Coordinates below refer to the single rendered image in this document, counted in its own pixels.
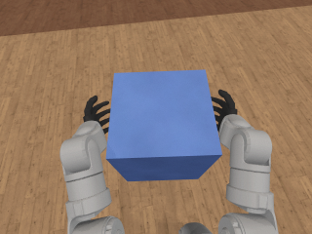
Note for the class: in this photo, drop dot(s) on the robot left upper arm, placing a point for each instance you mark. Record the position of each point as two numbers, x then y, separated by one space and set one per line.
103 225

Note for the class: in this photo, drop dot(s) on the right robot forearm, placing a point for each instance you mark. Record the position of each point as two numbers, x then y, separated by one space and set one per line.
250 167

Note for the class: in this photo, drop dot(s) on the carton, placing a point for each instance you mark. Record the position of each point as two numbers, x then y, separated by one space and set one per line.
162 125

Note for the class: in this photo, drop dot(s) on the right robot thigh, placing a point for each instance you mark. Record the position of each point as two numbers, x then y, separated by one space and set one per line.
194 228

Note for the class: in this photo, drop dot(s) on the right robot hand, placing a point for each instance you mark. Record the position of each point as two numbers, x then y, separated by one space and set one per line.
228 107

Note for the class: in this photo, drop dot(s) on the robot right upper arm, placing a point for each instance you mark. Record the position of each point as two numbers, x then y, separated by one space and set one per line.
237 223

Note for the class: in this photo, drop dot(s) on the left robot forearm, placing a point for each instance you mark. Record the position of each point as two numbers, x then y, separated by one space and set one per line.
83 173

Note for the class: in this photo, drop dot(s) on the left robot hand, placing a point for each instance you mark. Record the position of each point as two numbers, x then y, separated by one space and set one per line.
90 112

